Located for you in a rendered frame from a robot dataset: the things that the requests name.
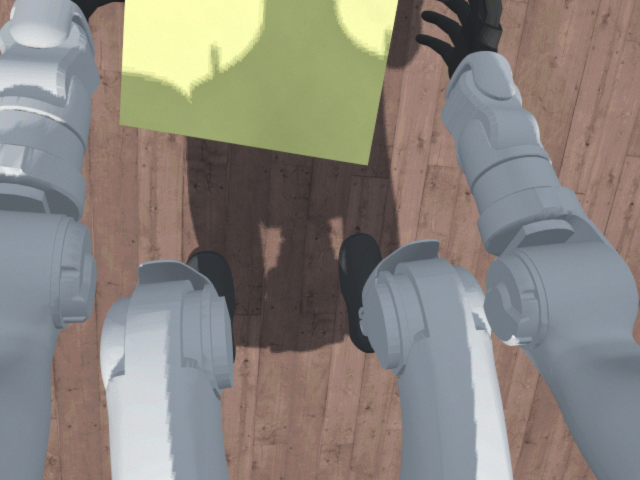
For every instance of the robot left thigh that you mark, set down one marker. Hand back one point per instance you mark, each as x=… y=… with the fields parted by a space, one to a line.
x=164 y=416

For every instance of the carton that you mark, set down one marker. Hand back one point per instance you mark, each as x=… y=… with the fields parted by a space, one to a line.
x=296 y=76

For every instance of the robot left forearm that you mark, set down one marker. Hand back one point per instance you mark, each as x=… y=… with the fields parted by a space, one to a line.
x=47 y=77

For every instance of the robot left hand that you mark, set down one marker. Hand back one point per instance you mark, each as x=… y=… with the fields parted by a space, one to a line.
x=89 y=6

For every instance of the left robot upper arm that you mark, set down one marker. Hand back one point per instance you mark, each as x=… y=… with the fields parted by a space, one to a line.
x=47 y=280

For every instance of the robot right foot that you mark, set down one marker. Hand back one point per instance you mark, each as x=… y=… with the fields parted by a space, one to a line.
x=358 y=257

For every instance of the robot right forearm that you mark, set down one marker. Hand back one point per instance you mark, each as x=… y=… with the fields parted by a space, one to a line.
x=517 y=192

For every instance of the right robot upper arm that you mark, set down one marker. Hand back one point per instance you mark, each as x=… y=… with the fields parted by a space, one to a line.
x=571 y=307

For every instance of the robot right hand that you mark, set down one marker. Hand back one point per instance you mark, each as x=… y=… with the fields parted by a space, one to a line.
x=480 y=30

